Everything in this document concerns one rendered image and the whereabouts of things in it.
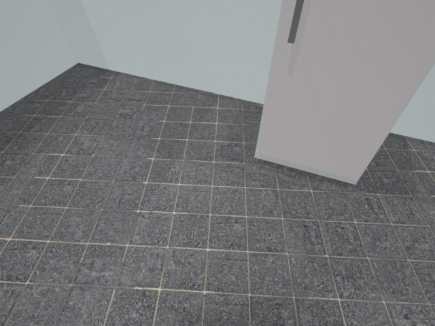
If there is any handle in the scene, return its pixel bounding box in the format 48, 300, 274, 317
288, 0, 304, 43

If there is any fridge door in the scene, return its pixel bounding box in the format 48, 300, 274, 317
258, 0, 435, 179

